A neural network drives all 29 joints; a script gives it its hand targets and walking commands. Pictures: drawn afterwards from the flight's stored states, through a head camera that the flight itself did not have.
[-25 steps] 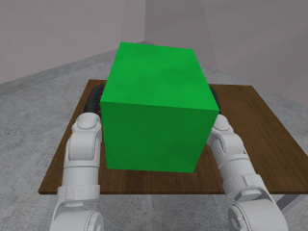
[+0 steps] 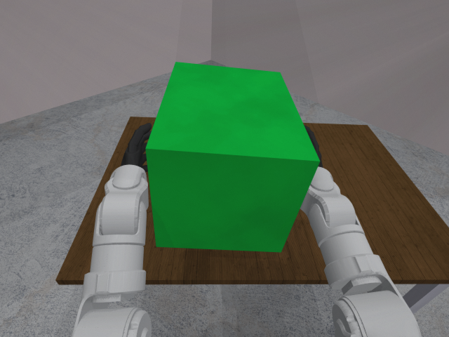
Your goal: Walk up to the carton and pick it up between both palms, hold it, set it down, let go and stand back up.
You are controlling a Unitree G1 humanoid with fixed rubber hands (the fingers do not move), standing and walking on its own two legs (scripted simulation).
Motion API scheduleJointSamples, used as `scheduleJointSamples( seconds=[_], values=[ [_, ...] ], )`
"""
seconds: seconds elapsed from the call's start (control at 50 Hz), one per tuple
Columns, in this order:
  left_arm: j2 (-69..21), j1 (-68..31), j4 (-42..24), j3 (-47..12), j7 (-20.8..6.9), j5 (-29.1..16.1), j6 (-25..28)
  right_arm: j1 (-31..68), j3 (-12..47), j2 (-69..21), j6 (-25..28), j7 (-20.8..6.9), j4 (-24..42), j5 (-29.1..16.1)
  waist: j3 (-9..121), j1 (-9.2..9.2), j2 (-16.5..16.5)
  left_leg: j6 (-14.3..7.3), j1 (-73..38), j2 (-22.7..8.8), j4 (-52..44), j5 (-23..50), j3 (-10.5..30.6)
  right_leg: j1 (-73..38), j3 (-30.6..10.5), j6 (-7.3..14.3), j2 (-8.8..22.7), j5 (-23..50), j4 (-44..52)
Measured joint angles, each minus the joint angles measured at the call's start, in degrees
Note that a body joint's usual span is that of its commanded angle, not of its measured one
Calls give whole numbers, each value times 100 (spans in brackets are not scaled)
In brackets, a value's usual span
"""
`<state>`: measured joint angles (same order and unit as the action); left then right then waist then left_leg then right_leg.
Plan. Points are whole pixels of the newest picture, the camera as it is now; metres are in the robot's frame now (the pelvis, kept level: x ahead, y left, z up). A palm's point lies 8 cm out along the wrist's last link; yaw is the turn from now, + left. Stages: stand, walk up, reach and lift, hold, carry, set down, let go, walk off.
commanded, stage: hold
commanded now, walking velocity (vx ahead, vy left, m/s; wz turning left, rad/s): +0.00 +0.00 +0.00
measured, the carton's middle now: (224, 150) +0.41 +0.00 +0.17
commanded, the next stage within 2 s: none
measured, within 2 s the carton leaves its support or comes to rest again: neither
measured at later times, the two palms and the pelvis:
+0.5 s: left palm (134, 168) +0.36 +0.16 +0.17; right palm (309, 167) +0.36 -0.15 +0.17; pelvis +0.00 +0.00 +0.00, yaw +0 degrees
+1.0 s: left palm (134, 168) +0.36 +0.16 +0.17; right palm (309, 168) +0.36 -0.15 +0.17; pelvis +0.00 +0.00 +0.00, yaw +0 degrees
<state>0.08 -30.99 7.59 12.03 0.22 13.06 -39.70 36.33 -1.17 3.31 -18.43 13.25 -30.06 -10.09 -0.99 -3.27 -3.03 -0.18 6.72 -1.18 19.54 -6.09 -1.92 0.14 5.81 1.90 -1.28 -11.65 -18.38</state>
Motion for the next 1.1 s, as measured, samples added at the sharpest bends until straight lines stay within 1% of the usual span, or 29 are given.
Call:
scheduleJointSamples(
  seconds=[1.1],
  values=[
    [6, -39, 58, 5, 6, 2, 11, 16, -27, -11, 41, -18, -44, 36, -9, 9, 8, 3, 4, 0, -16, 22, 9, 12, -2, 7, -5, 11, -3]
  ],
)
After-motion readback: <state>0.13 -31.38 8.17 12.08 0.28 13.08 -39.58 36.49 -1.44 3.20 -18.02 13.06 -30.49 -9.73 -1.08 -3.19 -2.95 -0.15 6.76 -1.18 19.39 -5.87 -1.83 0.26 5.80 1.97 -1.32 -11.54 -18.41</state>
